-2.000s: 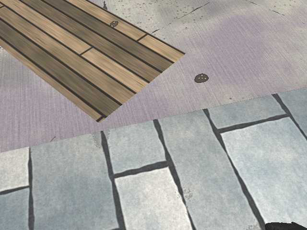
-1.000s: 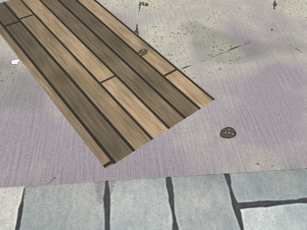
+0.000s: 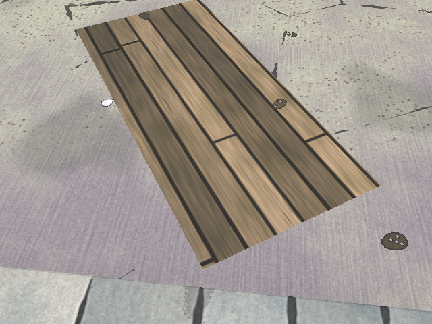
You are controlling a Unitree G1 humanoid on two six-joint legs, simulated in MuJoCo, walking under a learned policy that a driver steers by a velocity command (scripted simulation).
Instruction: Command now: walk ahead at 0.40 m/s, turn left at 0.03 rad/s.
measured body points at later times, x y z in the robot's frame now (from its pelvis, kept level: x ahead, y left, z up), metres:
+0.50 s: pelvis +0.23 -0.03 -0.01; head +0.27 -0.03 +0.44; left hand +0.20 +0.24 -0.14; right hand +0.46 -0.26 -0.09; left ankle +0.44 +0.11 -0.71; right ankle +0.09 -0.12 -0.74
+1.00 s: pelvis +0.51 +0.00 +0.00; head +0.54 -0.01 +0.44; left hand +0.70 +0.24 -0.11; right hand +0.55 -0.29 -0.13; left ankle +0.45 +0.09 -0.74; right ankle +0.68 -0.17 -0.71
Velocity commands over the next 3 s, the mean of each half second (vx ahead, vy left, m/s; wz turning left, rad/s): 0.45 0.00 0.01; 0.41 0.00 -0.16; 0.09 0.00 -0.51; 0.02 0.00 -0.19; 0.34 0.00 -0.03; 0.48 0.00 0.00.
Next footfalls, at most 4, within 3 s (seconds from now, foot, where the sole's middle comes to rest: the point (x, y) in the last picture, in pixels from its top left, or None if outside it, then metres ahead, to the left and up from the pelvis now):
0.06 right None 0.13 -0.13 -0.78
0.58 left None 0.49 0.09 -0.78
1.12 right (254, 262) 0.72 -0.15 -0.82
1.62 left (195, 245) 0.79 0.05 -0.82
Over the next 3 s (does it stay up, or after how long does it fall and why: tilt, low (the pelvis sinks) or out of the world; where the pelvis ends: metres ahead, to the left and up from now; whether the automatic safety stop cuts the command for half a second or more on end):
stays up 1.07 -0.25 -0.04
